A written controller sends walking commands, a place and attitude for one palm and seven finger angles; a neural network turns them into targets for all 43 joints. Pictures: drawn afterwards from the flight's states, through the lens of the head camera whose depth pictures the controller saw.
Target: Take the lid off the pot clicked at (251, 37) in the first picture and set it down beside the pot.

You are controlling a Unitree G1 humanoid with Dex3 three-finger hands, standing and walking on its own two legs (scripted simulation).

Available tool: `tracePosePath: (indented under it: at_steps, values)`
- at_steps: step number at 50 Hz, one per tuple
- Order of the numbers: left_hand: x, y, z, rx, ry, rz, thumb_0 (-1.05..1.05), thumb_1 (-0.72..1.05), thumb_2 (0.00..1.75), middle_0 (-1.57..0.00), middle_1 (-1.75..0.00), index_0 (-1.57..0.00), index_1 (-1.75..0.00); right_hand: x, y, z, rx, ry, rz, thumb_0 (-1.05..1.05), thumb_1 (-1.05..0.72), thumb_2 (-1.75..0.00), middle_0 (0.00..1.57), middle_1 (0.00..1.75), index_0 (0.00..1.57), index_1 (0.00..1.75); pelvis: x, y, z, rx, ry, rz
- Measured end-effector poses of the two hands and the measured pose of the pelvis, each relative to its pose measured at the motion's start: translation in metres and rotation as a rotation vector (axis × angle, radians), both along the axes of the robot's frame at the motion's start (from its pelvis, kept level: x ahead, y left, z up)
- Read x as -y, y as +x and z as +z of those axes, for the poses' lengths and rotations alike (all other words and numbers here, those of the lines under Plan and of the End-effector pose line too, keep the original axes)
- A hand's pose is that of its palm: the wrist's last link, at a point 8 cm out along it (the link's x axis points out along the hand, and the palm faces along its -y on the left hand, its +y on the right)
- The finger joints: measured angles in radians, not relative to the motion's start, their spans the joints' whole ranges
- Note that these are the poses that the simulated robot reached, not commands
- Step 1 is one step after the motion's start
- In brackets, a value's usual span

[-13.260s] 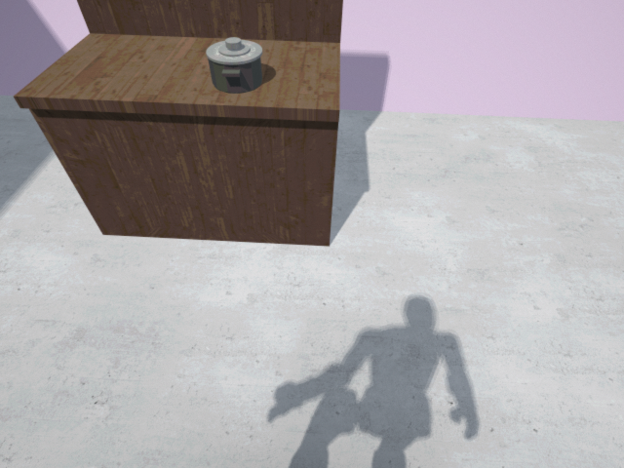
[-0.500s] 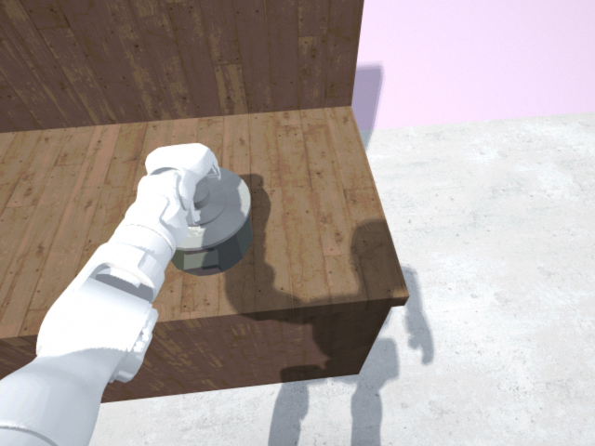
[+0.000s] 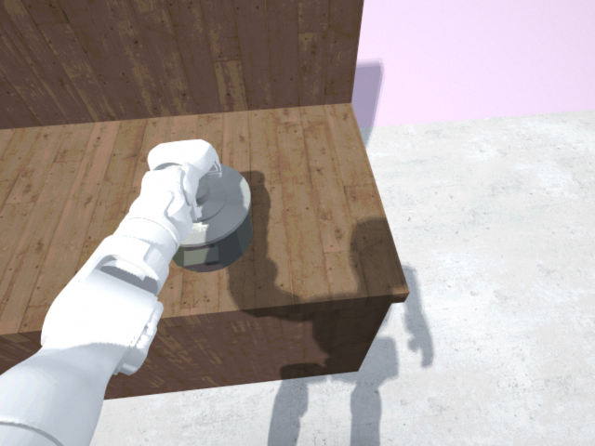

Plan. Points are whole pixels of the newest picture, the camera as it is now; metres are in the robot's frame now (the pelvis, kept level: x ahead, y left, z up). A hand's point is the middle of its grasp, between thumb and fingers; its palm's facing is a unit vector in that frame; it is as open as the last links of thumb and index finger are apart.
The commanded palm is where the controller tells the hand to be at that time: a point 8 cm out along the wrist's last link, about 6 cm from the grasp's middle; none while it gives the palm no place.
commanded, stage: lower the open fingers around the knob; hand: left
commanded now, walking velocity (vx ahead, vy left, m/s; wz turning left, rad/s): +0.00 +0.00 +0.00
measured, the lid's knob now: (194, 191) +0.50 +0.14 +0.03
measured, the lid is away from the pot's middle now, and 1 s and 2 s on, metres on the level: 0.00 0.00 0.00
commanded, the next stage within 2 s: close the fingers and squeeze the knob in 0.26 s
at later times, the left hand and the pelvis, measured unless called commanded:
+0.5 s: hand (187, 192) +0.47 +0.14 +0.06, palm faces -0.37 -0.06 -0.93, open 10.3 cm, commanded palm +0.48 +0.15 +0.10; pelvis +0.00 +0.00 +0.00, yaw -1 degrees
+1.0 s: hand (182, 195) +0.47 +0.15 +0.05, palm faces -0.37 -0.06 -0.93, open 8.6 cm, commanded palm +0.47 +0.15 +0.10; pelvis +0.01 +0.01 +0.00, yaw -1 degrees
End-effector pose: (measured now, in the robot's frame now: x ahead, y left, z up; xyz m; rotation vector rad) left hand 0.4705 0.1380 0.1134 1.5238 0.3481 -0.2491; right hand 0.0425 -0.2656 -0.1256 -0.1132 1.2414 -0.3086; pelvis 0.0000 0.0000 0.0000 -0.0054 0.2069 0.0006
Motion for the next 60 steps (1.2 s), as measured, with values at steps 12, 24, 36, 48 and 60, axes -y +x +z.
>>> tracePosePath:
  at_steps: [12,24,36,48,60]
  values:
    - [-0.001,0.006,0.002,-0.01,-0.006,-0.002,0.0,-0.27,1.36,-0.85,-0.11,-0.82,-0.08,0.005,-0.007,0.003,-0.001,-0.023,-0.015,0.0,-0.91,-0.9,0.2,0.3,0.2,0.3,0.0,-0.001,-0.001,-0.009,-0.002,-0.008]
    - [-0.007,0.004,0.0,0.001,-0.028,-0.004,0.0,-0.21,1.23,-0.73,-0.31,-0.72,-0.29,0.001,-0.013,0.005,-0.003,-0.022,-0.028,0.0,-0.91,-0.9,0.2,0.3,0.2,0.3,-0.002,-0.001,0.0,-0.006,-0.005,-0.015]
    - [-0.015,0.003,-0.006,-0.001,-0.034,-0.006,0.0,-0.05,1.04,-0.52,-0.75,-0.53,-0.75,-0.004,-0.01,0.006,-0.002,-0.019,-0.027,0.0,-0.91,-0.9,0.2,0.3,0.2,0.3,-0.006,0.001,0.001,-0.006,-0.006,-0.015]
    - [-0.018,0.004,-0.005,-0.002,-0.034,-0.007,-0.01,0.05,0.98,-0.52,-0.91,-0.57,-0.93,-0.008,-0.001,0.004,0.001,-0.007,-0.019,0.0,-0.91,-0.9,0.2,0.3,0.2,0.3,-0.009,0.006,0.001,-0.006,-0.007,-0.014]
    - [-0.015,-0.002,-0.005,0.013,-0.026,-0.014,0.01,0.17,0.89,-0.6,-1.0,-0.55,-0.95,-0.01,0.012,0.004,0.022,0.009,-0.005,0.0,-0.91,-0.9,0.2,0.3,0.2,0.3,-0.008,0.007,0.001,0.005,-0.005,-0.01]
